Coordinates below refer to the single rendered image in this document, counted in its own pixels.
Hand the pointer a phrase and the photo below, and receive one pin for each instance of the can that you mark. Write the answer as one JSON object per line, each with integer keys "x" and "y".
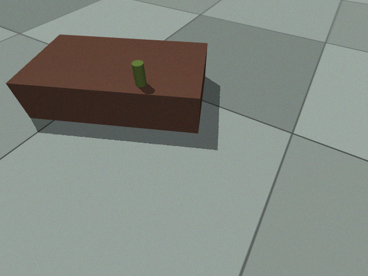
{"x": 139, "y": 73}

